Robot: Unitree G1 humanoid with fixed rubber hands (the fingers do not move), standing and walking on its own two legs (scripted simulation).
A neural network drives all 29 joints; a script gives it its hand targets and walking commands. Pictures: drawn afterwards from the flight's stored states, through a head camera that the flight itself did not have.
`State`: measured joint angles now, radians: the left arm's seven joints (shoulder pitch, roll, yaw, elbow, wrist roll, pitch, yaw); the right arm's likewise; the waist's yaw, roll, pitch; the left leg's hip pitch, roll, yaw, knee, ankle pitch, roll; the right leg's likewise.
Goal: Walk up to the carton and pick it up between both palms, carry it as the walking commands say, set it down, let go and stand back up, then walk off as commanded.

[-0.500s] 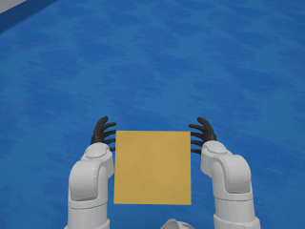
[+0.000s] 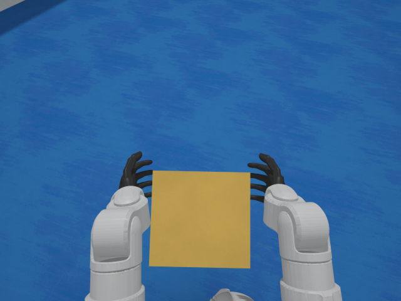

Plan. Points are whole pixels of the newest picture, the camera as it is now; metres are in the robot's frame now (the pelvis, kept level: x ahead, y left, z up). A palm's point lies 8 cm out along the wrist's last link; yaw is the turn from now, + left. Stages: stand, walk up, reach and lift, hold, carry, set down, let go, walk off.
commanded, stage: carry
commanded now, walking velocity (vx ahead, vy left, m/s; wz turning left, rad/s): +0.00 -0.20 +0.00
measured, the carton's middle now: (200, 208) +0.32 +0.00 -0.02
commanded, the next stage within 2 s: none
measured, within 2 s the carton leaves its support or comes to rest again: neither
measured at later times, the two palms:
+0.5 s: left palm (221, 239) +0.21 -0.02 +0.09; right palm (380, 239) +0.20 -0.28 +0.09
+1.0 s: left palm out of the picture +0.11 -0.15 +0.11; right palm out of the picture +0.11 -0.41 +0.10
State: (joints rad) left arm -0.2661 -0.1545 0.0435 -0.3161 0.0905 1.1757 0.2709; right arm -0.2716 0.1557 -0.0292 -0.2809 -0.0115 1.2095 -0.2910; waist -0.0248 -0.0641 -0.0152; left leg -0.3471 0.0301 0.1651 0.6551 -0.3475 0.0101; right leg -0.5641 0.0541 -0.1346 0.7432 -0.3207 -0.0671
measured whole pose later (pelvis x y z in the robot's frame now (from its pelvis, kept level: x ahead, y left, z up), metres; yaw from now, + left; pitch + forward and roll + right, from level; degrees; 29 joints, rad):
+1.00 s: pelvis -0.19 -0.28 +0.01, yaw +2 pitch +3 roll +2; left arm -0.31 -0.17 0.05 -0.29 0.11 1.17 0.27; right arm -0.30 0.16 -0.05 -0.28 -0.02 1.21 -0.30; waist -0.03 -0.05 -0.01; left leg -0.29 -0.02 0.14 0.59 -0.35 0.01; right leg -0.48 0.03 -0.15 0.54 -0.12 -0.15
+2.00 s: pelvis -0.30 -0.42 +0.01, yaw +1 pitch +4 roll +1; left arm -0.35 -0.18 0.07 -0.29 0.09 1.17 0.27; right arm -0.36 0.18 -0.08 -0.27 -0.05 1.19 -0.31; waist -0.01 -0.03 0.01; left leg -0.38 -0.01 0.04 0.53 -0.21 0.01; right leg -0.32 0.06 -0.02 0.58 -0.32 -0.08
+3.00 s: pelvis -0.34 -0.35 +0.01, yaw +1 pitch +1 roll -1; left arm -0.25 -0.15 0.04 0.06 0.14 0.87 0.17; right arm -0.24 0.15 -0.10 0.08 -0.13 0.88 -0.18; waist 0.03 0.03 -0.03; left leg -0.40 -0.06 0.08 0.55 -0.17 0.11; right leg -0.34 -0.01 -0.01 0.59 -0.27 0.02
